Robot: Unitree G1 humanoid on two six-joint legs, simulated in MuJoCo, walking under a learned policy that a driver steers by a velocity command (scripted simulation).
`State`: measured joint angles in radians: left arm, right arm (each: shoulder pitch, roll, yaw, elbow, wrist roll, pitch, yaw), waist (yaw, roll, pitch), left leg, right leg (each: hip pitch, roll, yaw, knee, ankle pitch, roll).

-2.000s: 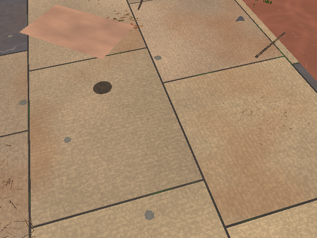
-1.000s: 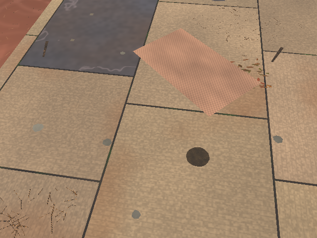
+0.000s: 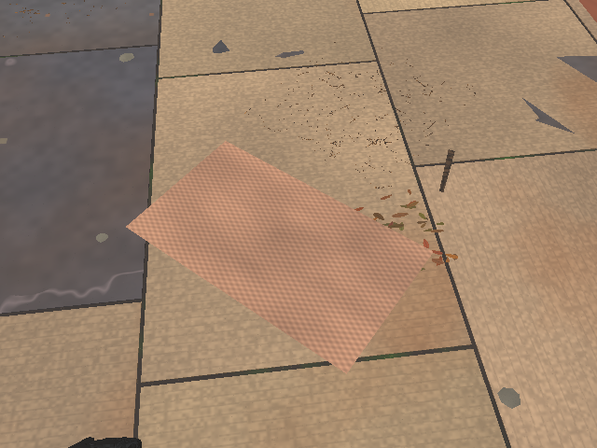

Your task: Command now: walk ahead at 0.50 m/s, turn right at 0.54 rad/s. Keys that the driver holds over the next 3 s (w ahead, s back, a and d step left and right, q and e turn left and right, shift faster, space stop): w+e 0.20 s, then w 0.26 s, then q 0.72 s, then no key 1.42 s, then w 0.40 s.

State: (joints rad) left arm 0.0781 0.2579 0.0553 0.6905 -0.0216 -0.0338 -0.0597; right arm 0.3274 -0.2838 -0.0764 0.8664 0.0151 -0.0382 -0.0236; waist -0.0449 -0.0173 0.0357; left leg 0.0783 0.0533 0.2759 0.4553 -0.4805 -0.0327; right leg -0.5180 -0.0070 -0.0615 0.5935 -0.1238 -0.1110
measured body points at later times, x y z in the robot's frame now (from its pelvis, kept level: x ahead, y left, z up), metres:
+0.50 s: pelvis +0.30 +0.01 +0.01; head +0.32 +0.00 +0.46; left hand +0.39 +0.29 -0.11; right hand +0.46 -0.27 -0.07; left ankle +0.43 +0.09 -0.72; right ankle +0.13 -0.08 -0.71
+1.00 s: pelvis +0.43 -0.03 +0.02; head +0.46 -0.04 +0.47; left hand +0.62 +0.24 -0.06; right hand +0.55 -0.32 -0.09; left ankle +0.42 +0.09 -0.70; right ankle +0.48 -0.14 -0.72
